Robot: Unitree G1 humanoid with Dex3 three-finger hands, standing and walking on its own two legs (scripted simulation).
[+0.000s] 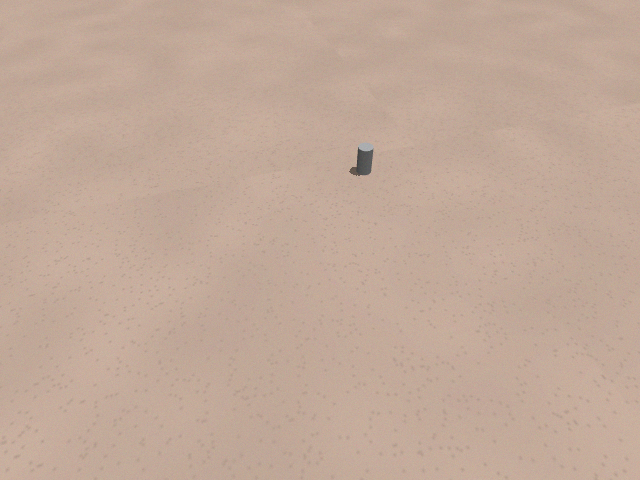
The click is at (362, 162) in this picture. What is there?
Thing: squat round
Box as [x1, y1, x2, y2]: [356, 143, 373, 174]
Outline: 361,143 358,145 356,170 360,174 367,174 370,172 373,147 369,143
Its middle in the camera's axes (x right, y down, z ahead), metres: +0.23 -0.39 +2.00
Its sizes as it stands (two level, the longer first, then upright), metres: 0.076 0.076 0.145
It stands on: the floor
